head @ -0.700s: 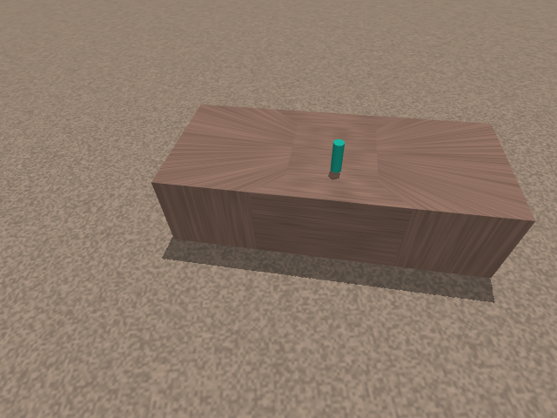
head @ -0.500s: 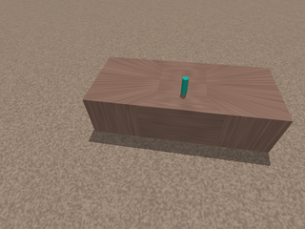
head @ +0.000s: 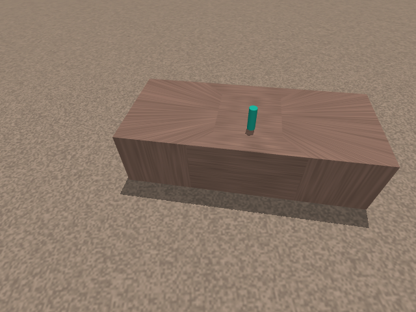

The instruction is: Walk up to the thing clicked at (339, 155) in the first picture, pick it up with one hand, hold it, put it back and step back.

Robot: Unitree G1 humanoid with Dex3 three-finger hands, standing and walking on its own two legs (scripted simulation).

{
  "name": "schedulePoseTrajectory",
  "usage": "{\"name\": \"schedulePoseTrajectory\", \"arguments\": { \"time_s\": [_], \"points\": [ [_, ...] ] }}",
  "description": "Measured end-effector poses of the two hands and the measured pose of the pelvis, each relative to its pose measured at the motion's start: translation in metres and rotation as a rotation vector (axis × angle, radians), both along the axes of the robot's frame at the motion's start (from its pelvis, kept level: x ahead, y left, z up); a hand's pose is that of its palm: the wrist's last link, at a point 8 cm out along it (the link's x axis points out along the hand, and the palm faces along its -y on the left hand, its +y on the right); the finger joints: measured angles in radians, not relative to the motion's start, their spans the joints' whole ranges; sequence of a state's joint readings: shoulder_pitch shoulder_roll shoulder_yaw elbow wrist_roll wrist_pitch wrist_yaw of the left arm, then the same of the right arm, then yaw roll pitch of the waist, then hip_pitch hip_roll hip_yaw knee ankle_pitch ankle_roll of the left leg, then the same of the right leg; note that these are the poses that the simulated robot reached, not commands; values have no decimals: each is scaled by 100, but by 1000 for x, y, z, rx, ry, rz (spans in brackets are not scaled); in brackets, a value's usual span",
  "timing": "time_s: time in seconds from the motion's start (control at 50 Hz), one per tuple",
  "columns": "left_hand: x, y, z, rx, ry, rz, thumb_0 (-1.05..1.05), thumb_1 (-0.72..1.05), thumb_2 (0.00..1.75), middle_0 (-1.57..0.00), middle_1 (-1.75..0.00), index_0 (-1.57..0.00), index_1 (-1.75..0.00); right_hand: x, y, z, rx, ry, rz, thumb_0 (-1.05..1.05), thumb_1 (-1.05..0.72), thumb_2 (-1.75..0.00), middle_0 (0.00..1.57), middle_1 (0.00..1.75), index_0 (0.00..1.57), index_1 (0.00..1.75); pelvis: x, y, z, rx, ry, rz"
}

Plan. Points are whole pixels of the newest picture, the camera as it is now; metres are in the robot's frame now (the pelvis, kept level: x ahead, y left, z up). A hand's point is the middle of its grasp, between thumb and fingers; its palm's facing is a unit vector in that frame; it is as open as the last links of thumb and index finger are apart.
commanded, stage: stand
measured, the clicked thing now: (252, 118) +1.11 -0.17 -0.36
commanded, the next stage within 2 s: walk up in 0.42 s
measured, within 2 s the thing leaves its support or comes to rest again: neither
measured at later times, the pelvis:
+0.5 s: pelvis +0.01 +0.00 +0.00, yaw +0 degrees
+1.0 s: pelvis +0.14 +0.09 -0.01, yaw -2 degrees
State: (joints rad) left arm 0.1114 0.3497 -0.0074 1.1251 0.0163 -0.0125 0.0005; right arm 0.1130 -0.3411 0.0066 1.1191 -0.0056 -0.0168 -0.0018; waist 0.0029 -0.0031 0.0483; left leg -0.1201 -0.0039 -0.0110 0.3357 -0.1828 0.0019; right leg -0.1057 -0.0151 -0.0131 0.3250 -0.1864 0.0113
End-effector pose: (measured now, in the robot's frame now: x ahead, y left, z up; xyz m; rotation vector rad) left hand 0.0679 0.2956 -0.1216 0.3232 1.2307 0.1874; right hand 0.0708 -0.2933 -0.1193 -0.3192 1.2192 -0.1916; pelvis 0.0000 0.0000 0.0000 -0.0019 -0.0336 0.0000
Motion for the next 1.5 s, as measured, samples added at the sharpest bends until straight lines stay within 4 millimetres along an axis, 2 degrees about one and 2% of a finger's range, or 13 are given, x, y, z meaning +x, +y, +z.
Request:
{"name": "schedulePoseTrajectory", "arguments": {
  "time_s": [0.48,0.6,0.7,0.76,0.84,0.96,1.06,1.14,1.22,1.28,1.4,1.5],
  "points": [
    [-8,7,1,-1,-10,10,1,90,90,-21,-30,-20,-30,3,-3,1,8,-11,5,1,-90,-90,20,30,20,30,4,3,-2,-4,3,1],
    [-25,43,6,49,2,38,0,90,90,-21,-30,-20,-30,23,-7,6,-23,-14,33,1,-91,-90,20,30,20,30,19,22,-7,-23,8,6],
    [-22,90,2,78,51,53,1,90,90,-21,-30,-20,-30,53,10,12,-54,-39,46,1,-91,-90,20,30,20,30,45,51,-15,-29,1,20],
    [-4,119,-10,95,76,34,1,90,90,-21,-30,-20,-30,67,25,9,-83,-82,31,1,-91,-90,20,30,20,30,61,73,-27,-2,-6,1],
    [43,132,-8,93,53,-5,1,90,90,-21,-30,-20,-30,67,48,10,-61,-82,-22,0,-91,-90,20,30,20,30,85,85,-23,0,-9,-9],
    [123,128,8,65,-43,-78,1,91,90,-20,-30,-20,-30,69,72,5,-10,-21,-56,1,-90,-90,20,30,20,30,127,92,-14,13,-13,-28],
    [189,115,17,76,-105,-133,1,90,90,-21,-30,-20,-30,91,73,-14,31,7,-74,1,-90,-90,20,30,20,30,166,90,-20,18,-15,-39],
    [225,109,18,103,-181,-131,1,90,90,-21,-30,-20,-30,127,70,-32,43,15,-65,1,-90,-90,20,30,20,30,196,85,-31,-3,-26,-40],
    [241,109,27,98,-185,-108,0,90,90,-21,-30,-20,-30,177,75,-27,48,-24,-31,1,-91,-90,20,30,20,30,222,92,-23,-9,-26,-41],
    [249,117,31,98,-162,-102,0,90,90,-21,-30,-20,-30,213,79,-17,44,-65,-7,1,-91,-90,20,30,20,30,242,99,-17,-11,-18,-44],
    [268,152,23,97,-106,-87,1,90,90,-21,-30,-21,-30,275,92,-1,1,-86,27,1,-91,-90,20,30,20,30,287,124,-18,-17,-2,-48],
    [300,196,-3,99,-44,-87,1,90,90,-21,-30,-20,-30,324,111,5,-71,-142,30,1,-91,-90,20,30,20,30,330,156,-35,-2,-1,-58]
  ]
}}
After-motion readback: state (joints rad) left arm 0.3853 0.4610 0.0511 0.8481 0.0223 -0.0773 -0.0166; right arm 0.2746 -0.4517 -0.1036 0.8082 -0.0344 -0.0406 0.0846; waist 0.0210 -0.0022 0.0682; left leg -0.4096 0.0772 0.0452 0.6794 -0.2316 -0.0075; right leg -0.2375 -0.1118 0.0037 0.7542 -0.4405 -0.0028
